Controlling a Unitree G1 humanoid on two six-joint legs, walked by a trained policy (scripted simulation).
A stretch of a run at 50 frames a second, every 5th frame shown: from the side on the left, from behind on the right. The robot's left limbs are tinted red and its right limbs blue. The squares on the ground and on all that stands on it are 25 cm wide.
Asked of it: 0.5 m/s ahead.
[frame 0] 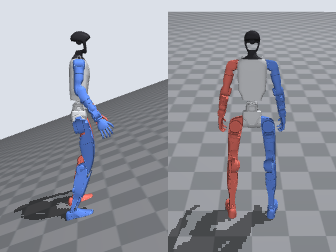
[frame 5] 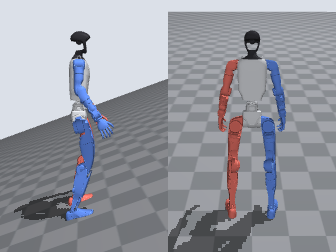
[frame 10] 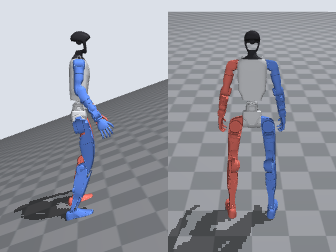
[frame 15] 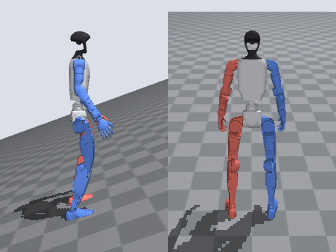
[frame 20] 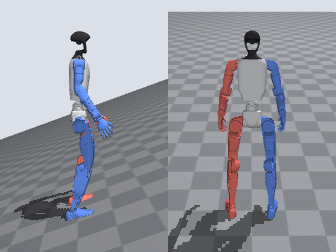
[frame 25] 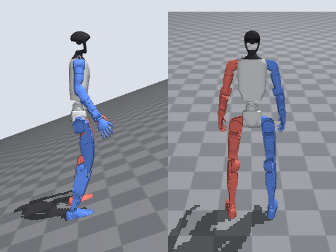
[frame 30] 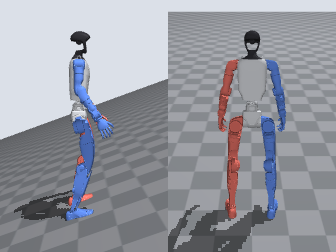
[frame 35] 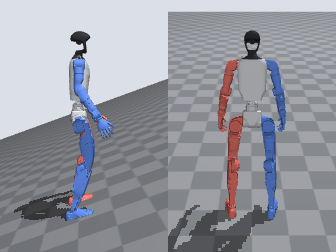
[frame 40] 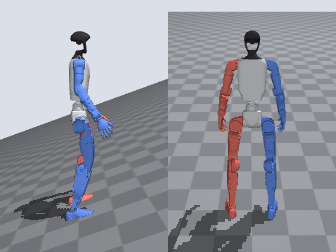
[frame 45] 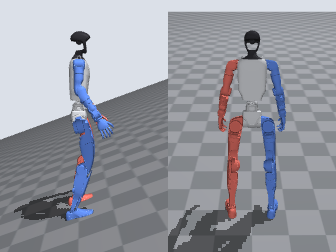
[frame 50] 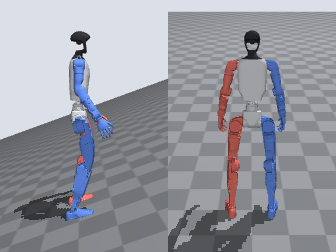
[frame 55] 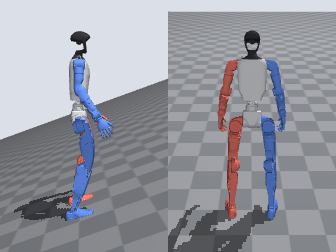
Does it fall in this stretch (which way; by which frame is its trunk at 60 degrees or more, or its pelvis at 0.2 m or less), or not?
no
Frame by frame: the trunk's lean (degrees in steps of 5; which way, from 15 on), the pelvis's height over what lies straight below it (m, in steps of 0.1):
0: 0, 0.8
5: 0, 0.8
10: 0, 0.8
15: 0, 0.8
20: 0, 0.8
25: 0, 0.8
30: 0, 0.8
35: 0, 0.8
40: 0, 0.8
45: 0, 0.8
50: 0, 0.8
55: 0, 0.8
